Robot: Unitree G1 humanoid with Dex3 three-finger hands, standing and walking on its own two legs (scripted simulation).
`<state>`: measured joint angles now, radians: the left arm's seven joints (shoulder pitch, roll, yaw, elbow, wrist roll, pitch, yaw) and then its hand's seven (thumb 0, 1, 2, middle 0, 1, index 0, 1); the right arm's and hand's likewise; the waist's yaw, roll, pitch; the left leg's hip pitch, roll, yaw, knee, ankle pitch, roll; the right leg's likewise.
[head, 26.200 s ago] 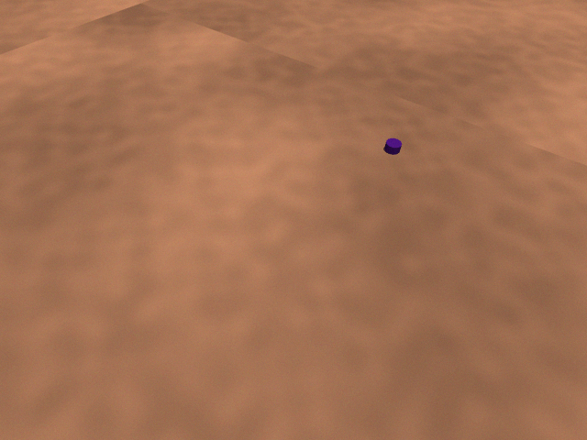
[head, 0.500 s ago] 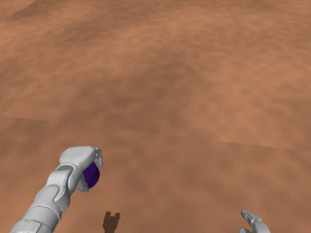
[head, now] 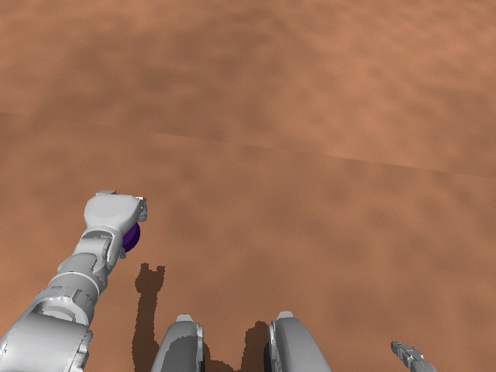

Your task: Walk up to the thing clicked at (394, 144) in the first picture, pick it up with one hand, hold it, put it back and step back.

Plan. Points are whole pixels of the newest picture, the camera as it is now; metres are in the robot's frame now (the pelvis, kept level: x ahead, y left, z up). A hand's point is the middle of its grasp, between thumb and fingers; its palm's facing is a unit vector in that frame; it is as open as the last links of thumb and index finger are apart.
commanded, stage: crouch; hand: left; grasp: from above
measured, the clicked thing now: (116, 231) +0.39 +0.24 -0.14
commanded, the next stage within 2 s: lower in 1.40 s
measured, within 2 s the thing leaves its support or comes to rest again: neither
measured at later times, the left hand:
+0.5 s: hand (150, 245) +0.42 +0.22 -0.35, palm faces -0.46 +0.01 -0.89, open 9.1 cm
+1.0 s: hand (157, 242) +0.46 +0.22 -0.45, palm faces -0.45 -0.01 -0.89, open 9.1 cm
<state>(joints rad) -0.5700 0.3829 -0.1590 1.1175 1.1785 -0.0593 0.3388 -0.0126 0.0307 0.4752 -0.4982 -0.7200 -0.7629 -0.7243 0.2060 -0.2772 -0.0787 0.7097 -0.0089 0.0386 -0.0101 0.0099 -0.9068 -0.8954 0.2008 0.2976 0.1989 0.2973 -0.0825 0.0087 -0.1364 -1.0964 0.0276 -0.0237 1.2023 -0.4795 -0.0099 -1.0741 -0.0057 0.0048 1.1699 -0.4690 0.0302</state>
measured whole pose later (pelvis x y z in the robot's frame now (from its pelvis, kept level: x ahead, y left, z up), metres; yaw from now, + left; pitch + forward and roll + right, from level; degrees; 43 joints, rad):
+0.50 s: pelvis -0.04 +0.01 -0.19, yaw -2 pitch +37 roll -5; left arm -0.86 0.53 -0.01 1.33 1.21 -0.11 0.36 -0.01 0.02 0.50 -0.50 -0.71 -0.77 -0.73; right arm 0.22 -0.23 -0.01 0.75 -0.08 -0.05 0.03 0.01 -0.90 -0.89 0.20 0.30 0.20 0.30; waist -0.21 0.04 -0.18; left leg -1.94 0.01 -0.06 1.92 -0.63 0.00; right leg -1.90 0.00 -0.01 1.87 -0.62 0.04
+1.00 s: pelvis -0.04 +0.00 -0.28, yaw -4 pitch +38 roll -6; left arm -1.00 0.66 0.07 1.41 1.25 -0.15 0.37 -0.01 0.03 0.49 -0.50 -0.71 -0.77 -0.73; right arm 0.17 -0.26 0.01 0.74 -0.13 -0.06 0.13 0.01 -0.91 -0.90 0.20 0.30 0.20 0.30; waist -0.25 0.01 -0.08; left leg -2.18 0.01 -0.11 2.21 -0.70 -0.02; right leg -2.13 0.02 -0.04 2.15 -0.68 0.04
